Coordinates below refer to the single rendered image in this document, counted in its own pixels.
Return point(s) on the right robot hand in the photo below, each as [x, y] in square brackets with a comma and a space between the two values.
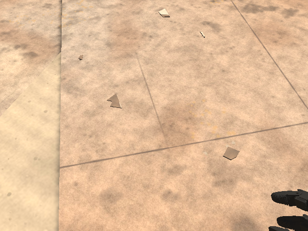
[297, 198]

